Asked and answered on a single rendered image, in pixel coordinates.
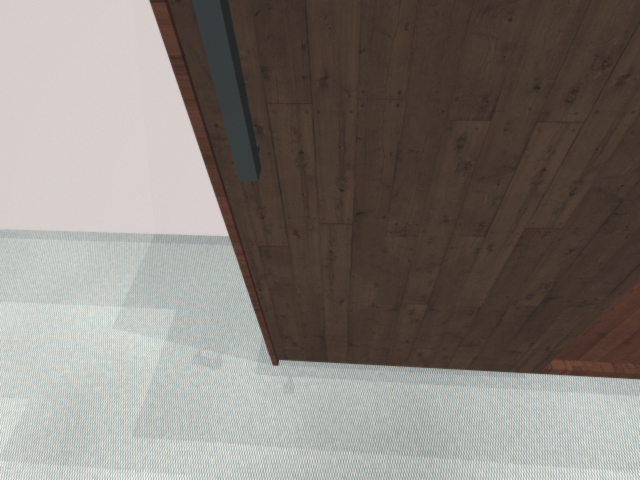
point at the handle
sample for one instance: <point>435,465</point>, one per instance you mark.
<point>217,32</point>

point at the wardrobe door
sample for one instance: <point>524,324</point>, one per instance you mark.
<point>449,184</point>
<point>614,336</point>

